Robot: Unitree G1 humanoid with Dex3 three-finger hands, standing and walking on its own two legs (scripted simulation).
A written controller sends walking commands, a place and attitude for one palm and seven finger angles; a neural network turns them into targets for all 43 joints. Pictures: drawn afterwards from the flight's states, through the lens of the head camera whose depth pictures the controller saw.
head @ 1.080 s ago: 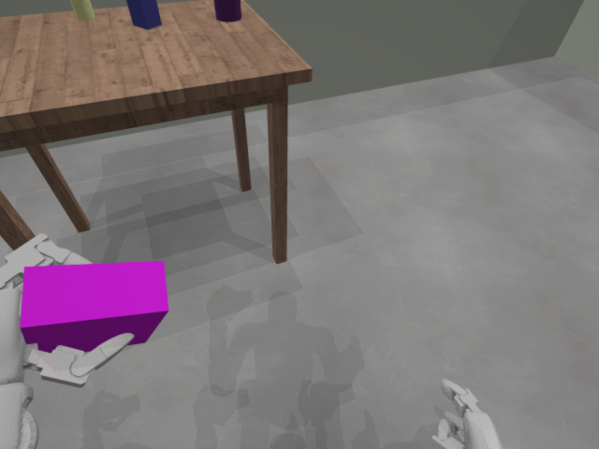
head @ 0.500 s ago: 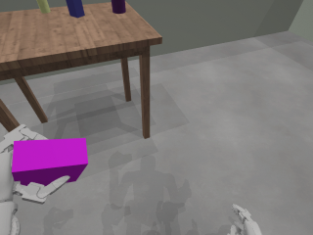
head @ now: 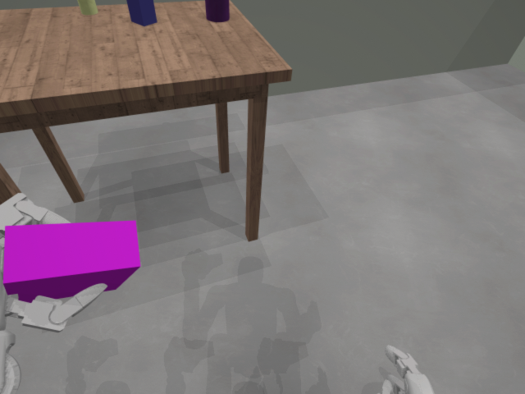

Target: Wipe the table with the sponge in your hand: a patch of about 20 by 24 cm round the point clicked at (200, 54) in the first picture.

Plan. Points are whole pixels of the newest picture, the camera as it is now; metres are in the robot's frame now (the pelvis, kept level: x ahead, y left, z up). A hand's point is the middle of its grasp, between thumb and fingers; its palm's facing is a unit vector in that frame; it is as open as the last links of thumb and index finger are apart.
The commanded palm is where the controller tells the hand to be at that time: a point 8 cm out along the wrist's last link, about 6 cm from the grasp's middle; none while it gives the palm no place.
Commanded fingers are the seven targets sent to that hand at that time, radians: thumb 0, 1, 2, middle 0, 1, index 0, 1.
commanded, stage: walk to a spot facing it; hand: left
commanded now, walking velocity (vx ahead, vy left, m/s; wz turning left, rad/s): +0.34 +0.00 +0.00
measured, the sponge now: (89, 262) +0.22 +0.22 +0.16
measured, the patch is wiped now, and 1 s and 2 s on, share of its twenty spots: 0.00 0.00 0.00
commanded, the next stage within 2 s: turn to face it in 0.52 s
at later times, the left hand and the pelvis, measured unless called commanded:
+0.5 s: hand (164, 184) +0.33 +0.16 +0.18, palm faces +0.38 -0.74 -0.55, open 9.5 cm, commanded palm +0.26 +0.21 +0.19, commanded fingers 0.00 0.10 1.30 -1.20 -1.60 -1.20 -1.60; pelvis +0.13 -0.09 +0.01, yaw +5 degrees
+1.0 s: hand (166, 185) +0.32 +0.15 +0.19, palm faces +0.59 -0.69 -0.41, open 9.5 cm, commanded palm +0.27 +0.18 +0.19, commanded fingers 0.00 0.10 1.30 -1.20 -1.60 -1.20 -1.60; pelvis +0.16 -0.12 +0.00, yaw +10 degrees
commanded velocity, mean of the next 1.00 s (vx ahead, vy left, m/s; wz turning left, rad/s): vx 0.09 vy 0.00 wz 0.12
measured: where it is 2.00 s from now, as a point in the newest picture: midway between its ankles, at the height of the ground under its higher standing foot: outside the picture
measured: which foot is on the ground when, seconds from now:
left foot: down 0.00-0.28, up 0.30-0.66, down 0.68-0.96, up 0.98-1.00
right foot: up 0.00-0.26, down 0.28-0.68, up 0.70-0.92, down 0.94-1.00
